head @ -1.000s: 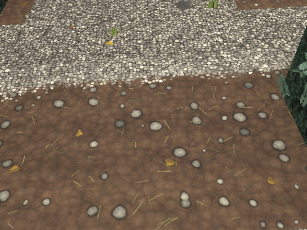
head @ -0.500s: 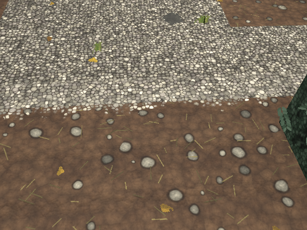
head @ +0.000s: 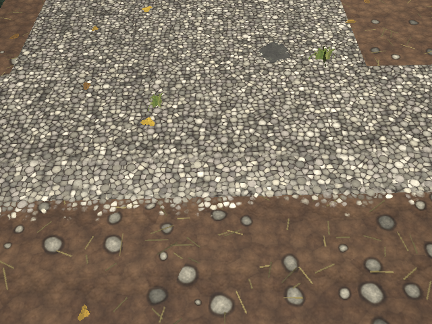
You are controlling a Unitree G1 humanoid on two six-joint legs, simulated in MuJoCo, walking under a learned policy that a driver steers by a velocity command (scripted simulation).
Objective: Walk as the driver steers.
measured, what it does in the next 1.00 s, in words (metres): walks ahead: left foot, then right foot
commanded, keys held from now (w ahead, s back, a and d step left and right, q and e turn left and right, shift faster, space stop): w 0.78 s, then w+q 0.22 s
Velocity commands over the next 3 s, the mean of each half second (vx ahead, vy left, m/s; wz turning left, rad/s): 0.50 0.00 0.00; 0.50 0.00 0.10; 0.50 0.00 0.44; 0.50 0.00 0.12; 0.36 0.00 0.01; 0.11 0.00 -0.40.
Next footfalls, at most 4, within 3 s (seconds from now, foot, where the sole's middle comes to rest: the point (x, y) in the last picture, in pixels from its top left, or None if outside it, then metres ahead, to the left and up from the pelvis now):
0.28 left None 0.33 0.16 -0.78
0.84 right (261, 278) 0.63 -0.07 -0.78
1.38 left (178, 212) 0.87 0.22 -0.78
1.92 right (210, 136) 1.25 0.13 -0.78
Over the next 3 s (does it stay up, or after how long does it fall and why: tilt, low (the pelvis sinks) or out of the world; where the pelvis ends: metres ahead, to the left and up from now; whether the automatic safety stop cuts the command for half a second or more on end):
stays up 1.34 0.26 0.00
